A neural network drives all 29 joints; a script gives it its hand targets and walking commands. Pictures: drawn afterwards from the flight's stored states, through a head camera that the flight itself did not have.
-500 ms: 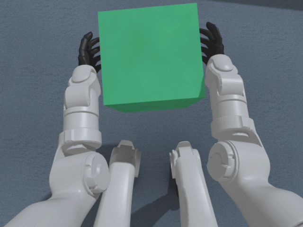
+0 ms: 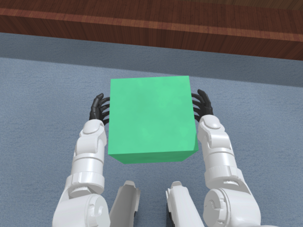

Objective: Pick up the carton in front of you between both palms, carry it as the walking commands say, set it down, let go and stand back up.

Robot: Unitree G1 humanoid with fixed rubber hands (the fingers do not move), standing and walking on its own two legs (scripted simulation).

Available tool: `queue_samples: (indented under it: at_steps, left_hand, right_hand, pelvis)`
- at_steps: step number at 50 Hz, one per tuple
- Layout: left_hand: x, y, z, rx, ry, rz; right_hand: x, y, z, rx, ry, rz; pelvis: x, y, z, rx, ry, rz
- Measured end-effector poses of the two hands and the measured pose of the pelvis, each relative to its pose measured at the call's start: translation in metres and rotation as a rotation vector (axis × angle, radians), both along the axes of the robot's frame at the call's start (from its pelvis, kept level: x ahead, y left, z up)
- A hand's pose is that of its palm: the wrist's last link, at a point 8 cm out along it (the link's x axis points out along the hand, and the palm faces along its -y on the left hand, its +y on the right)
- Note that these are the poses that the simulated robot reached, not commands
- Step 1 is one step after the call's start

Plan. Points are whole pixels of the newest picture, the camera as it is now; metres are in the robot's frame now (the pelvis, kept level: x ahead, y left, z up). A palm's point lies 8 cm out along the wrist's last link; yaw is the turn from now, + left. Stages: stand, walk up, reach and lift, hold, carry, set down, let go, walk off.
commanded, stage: reach and lift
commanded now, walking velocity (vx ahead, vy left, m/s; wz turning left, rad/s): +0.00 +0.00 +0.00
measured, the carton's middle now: (151, 126) +0.40 +0.01 -0.11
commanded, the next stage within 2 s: hold in 1.64 s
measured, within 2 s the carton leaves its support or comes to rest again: neither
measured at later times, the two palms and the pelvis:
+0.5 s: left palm (76, 114) +0.35 +0.15 +0.11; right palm (231, 112) +0.36 -0.15 +0.11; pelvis +0.05 +0.00 +0.12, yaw +0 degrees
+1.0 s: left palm (64, 109) +0.34 +0.15 +0.16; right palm (249, 109) +0.34 -0.15 +0.16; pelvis +0.04 +0.00 +0.14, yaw +0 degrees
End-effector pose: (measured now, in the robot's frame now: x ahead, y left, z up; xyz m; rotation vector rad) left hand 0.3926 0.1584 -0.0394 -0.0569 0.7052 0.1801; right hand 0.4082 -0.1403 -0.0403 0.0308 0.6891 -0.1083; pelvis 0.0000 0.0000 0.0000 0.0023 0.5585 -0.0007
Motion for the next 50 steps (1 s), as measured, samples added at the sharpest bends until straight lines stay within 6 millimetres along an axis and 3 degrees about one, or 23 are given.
queue_samples:
  at_steps: [19,31,37,50]
  left_hand:
    - [-0.032,-0.004,0.114,0.008,-0.001,-0.031]
    - [-0.050,-0.006,0.179,0.037,-0.021,-0.066]
    - [-0.055,-0.008,0.194,0.051,-0.006,-0.086]
    - [-0.056,-0.007,0.201,0.051,-0.009,-0.081]
  right_hand:
    - [-0.040,-0.004,0.114,-0.005,-0.002,-0.025]
    - [-0.062,-0.007,0.179,-0.028,-0.022,-0.020]
    - [-0.069,-0.009,0.194,-0.043,-0.008,-0.014]
    - [-0.069,-0.009,0.201,-0.042,-0.012,-0.011]
  pelvis:
    - [0.043,0.003,0.098,-0.002,-0.272,0.004]
    - [0.056,0.004,0.133,-0.001,-0.492,0.002]
    - [0.053,0.003,0.137,-0.002,-0.568,0.000]
    - [0.044,0.002,0.138,-0.001,-0.605,0.002]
